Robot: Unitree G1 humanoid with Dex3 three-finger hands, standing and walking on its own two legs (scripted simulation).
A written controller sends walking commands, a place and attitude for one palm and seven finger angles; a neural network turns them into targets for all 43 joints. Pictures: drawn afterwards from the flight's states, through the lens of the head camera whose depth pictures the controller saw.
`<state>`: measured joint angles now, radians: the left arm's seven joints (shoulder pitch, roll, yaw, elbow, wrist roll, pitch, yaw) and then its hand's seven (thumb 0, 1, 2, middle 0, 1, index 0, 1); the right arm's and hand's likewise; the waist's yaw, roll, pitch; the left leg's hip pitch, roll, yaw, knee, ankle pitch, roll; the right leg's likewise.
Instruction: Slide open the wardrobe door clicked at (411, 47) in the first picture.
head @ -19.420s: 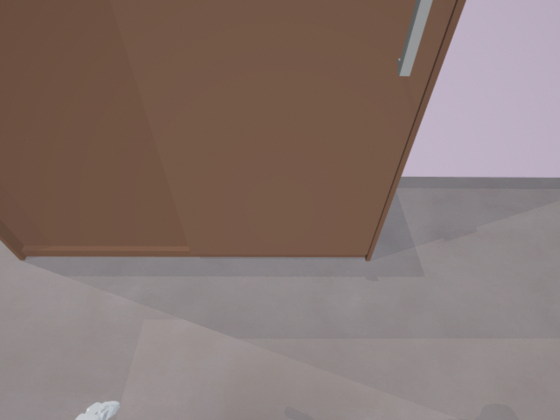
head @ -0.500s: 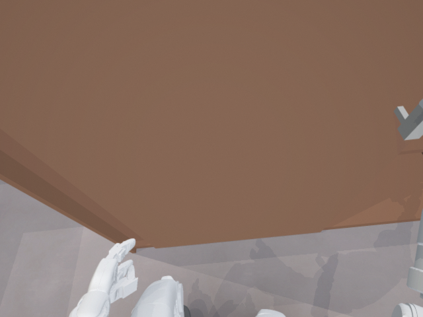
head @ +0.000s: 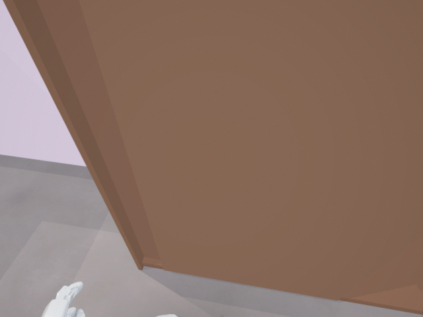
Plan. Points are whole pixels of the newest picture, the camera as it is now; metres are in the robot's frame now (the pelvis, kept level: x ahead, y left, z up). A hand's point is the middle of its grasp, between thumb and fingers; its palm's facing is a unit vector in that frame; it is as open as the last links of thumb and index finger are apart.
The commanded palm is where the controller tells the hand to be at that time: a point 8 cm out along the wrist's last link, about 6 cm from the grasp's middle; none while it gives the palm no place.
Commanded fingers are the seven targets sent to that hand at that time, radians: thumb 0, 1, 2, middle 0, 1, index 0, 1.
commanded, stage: stop walking and hold the door there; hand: right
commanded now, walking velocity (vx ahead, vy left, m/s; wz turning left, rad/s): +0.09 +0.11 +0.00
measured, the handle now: out of the picture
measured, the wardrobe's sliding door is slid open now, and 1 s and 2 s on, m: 0.62 0.62 0.62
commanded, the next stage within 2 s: none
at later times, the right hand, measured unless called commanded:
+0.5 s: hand out of the picture +0.33 -0.38 +0.24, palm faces +0.68 +0.71 -0.17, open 7.4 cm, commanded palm +0.28 -0.40 +0.20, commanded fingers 0.00 -0.90 -0.90 0.45 1.40 0.45 1.40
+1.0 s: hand out of the picture +0.33 -0.39 +0.23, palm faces +0.62 +0.75 -0.23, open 7.3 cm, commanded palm +0.29 -0.41 +0.20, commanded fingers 0.00 -0.90 -0.90 0.45 1.40 0.45 1.40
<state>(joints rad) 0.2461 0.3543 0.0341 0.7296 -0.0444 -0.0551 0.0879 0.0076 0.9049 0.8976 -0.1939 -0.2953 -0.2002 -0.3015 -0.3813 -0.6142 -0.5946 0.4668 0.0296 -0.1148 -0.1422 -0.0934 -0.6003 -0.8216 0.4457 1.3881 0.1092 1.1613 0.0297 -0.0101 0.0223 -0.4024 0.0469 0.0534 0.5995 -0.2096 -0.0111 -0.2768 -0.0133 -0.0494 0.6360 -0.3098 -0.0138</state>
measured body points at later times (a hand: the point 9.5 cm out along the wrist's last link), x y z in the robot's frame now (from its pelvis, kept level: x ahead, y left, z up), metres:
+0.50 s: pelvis -0.04 +0.00 +0.01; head -0.06 +0.00 +0.46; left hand +0.04 +0.29 -0.09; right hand +0.29 -0.42 +0.25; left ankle -0.05 +0.13 -0.72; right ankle +0.02 -0.10 -0.72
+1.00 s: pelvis -0.04 -0.03 +0.01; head -0.05 -0.01 +0.46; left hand +0.04 +0.27 -0.11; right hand +0.29 -0.43 +0.24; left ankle -0.05 +0.13 -0.72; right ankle -0.01 -0.13 -0.71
